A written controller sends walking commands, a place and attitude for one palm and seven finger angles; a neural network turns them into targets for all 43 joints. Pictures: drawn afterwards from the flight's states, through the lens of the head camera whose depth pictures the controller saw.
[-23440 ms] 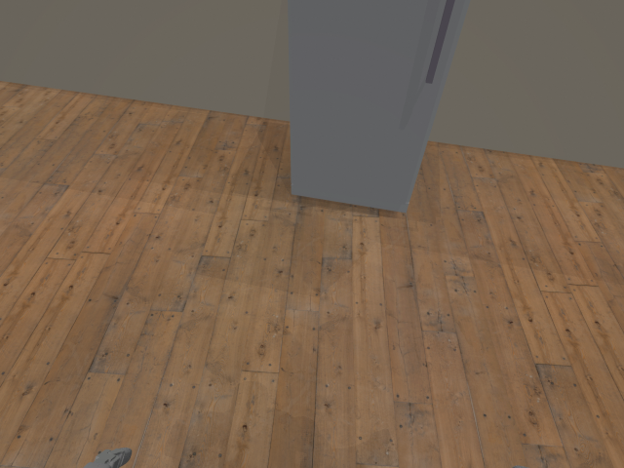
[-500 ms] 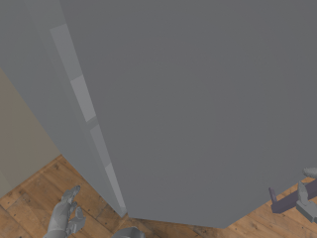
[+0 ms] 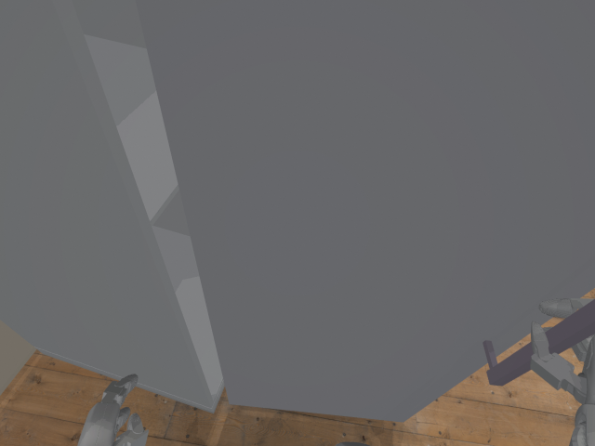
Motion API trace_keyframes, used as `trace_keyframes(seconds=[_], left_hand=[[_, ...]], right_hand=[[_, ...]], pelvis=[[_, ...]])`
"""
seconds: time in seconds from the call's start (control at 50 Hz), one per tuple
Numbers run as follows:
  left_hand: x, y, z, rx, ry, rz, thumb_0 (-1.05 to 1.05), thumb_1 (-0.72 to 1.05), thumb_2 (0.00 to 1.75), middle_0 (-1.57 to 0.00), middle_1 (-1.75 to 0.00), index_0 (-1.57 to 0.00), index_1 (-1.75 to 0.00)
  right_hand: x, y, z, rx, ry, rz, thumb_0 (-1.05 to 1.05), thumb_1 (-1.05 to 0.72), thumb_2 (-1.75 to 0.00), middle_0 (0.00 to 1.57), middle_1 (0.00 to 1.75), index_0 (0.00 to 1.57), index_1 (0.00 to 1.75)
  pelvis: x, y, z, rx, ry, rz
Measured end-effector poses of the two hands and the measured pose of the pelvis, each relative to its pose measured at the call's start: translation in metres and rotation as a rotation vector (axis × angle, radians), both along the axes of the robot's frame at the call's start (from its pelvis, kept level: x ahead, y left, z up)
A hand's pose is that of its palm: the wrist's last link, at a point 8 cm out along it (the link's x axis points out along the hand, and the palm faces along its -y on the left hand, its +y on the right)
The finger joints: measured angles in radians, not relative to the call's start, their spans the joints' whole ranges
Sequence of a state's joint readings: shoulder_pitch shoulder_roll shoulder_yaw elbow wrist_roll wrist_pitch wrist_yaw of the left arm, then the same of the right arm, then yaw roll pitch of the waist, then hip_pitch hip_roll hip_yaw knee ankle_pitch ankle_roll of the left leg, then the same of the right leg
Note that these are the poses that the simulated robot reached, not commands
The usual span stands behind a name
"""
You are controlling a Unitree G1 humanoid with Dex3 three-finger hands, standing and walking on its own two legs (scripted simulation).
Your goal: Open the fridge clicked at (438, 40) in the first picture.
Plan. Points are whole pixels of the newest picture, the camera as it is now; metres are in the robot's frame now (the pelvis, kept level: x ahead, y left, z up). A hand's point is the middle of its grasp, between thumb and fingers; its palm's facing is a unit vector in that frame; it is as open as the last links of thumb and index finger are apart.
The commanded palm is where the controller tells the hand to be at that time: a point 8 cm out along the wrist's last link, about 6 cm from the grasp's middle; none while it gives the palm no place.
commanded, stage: stop walking and hold the door back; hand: right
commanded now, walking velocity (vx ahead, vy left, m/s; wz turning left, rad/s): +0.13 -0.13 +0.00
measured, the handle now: (588, 296) +0.27 -0.32 +0.13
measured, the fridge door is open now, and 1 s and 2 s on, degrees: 78 70 68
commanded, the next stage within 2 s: loosen the grip on the handle in 0.96 s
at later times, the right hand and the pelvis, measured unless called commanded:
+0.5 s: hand (535, 321) +0.27 -0.30 +0.07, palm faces +0.47 +0.83 -0.30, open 5.7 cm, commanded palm +0.24 -0.34 +0.07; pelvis -0.09 +0.02 -0.01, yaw -3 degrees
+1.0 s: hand (527, 303) +0.29 -0.29 +0.07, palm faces +0.42 +0.86 -0.30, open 5.7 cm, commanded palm +0.25 -0.33 +0.07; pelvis -0.07 +0.00 +0.00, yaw +0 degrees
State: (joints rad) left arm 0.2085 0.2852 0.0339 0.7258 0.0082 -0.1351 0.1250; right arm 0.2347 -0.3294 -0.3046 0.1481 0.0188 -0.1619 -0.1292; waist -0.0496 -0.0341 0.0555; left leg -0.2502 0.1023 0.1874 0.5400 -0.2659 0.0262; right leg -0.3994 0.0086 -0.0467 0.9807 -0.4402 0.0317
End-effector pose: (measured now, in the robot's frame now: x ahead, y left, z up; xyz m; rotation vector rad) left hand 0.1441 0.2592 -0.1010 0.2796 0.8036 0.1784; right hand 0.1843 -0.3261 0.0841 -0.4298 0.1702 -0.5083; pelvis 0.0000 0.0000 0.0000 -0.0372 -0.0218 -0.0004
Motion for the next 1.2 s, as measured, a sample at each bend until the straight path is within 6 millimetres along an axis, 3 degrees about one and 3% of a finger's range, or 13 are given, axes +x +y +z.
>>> trace_keyframes(seconds=[0.12, 0.2, 0.32, 0.44, 0.56, 0.66, 0.78, 0.92, 1.08, 1.2], left_hand=[[0.01, -0.005, 0.02, 0.041, -0.079, -0.085, 0.02, 0.9, 0.9, -0.2, -0.3, -0.2, -0.3], [0.0, -0.017, 0.028, 0.022, -0.131, -0.091, 0.01, 0.9, 0.9, -0.2, -0.3, -0.2, -0.3], [-0.042, -0.033, 0.013, -0.063, -0.073, -0.096, 0.01, 0.9, 0.9, -0.2, -0.3, -0.2, -0.3], [-0.092, -0.016, -0.023, -0.067, 0.09, -0.069, 0.01, 0.9, 0.9, -0.21, -0.3, -0.21, -0.3], [-0.139, 0.012, -0.019, 0.007, 0.195, 0.001, 0.01, 0.9, 0.9, -0.21, -0.3, -0.21, -0.3], [-0.156, 0.023, -0.01, 0.079, 0.174, 0.069, 0.02, 0.9, 0.9, -0.2, -0.3, -0.2, -0.3], [-0.152, 0.004, 0.001, 0.034, 0.139, 0.106, 0.01, 0.9, 0.9, -0.2, -0.3, -0.2, -0.3], [-0.122, -0.016, -0.009, -0.047, 0.102, 0.052, 0.01, 0.9, 0.9, -0.2, -0.3, -0.2, -0.3], [-0.094, -0.01, 0.0, -0.025, 0.037, 0.054, 0.01, 0.9, 0.9, -0.21, -0.3, -0.2, -0.3], [-0.096, 0.001, 0.015, 0.036, 0.057, -0.018, 0.01, 0.9, 0.9, -0.2, -0.3, -0.2, -0.3]], right_hand=[[0.008, 0.0, -0.006, 0.081, -0.107, -0.011, -0.09, -0.57, -0.8, 0.44, 1.39, 0.45, 1.4], [0.017, -0.002, -0.006, 0.112, -0.133, 0.012, -0.06, -0.59, -0.8, 0.45, 1.39, 0.45, 1.4], [0.026, -0.002, -0.001, 0.125, -0.074, -0.015, -0.07, -0.61, -0.75, 0.46, 1.39, 0.46, 1.4], [0.034, -0.002, 0.0, 0.124, -0.062, -0.025, -0.07, -0.62, -0.75, 0.46, 1.39, 0.46, 1.4], [0.046, -0.005, 0.0, 0.151, -0.048, 0.004, -0.06, -0.63, -0.74, 0.46, 1.4, 0.46, 1.4], [0.063, -0.008, -0.001, 0.164, -0.084, 0.06, -0.04, -0.63, -0.76, 0.46, 1.4, 0.46, 1.4], [0.07, -0.005, 0.001, 0.18, -0.071, 0.069, -0.02, -0.68, -0.77, 0.45, 1.39, 0.44, 1.4], [0.067, -0.005, 0.002, 0.137, -0.064, 0.055, -0.04, -0.66, -0.76, 0.45, 1.38, 0.41, 1.4], [0.065, -0.006, 0.003, 0.149, -0.049, 0.053, -0.04, -0.65, -0.76, 0.44, 1.37, 0.43, 1.4], [0.078, -0.019, 0.0, 0.192, -0.058, 0.045, -0.06, -0.5, -0.71, 0.45, 1.39, 0.45, 1.4]], pelvis=[[-0.03, -0.001, -0.005, 0.009, 0.008, -0.037], [-0.054, -0.002, -0.008, 0.01, -0.021, -0.034], [-0.072, 0.012, -0.006, 0.04, -0.034, -0.055], [-0.085, 0.02, -0.015, 0.045, -0.041, -0.06], [-0.087, 0.011, -0.006, 0.02, -0.029, -0.051], [-0.084, -0.004, -0.012, 0.03, -0.034, -0.037], [-0.08, -0.009, -0.002, 0.055, -0.021, -0.016], [-0.075, -0.001, -0.006, 0.053, -0.001, 0.006], [-0.072, -0.004, -0.004, 0.04, 0.008, 0.001], [-0.077, 0.004, -0.007, 0.032, 0.063, -0.024]])
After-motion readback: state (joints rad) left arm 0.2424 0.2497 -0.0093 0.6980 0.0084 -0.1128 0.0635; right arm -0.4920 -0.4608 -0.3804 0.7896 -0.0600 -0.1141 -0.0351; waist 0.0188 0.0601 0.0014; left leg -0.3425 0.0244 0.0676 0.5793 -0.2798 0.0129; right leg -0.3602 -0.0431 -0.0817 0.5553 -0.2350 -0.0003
